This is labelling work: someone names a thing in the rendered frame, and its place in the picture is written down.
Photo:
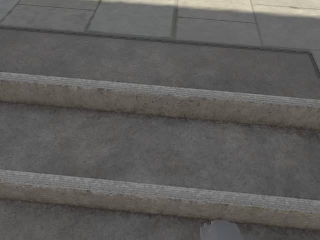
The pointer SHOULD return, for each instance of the robot right thigh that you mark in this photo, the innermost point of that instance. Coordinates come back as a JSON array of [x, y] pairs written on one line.
[[220, 230]]

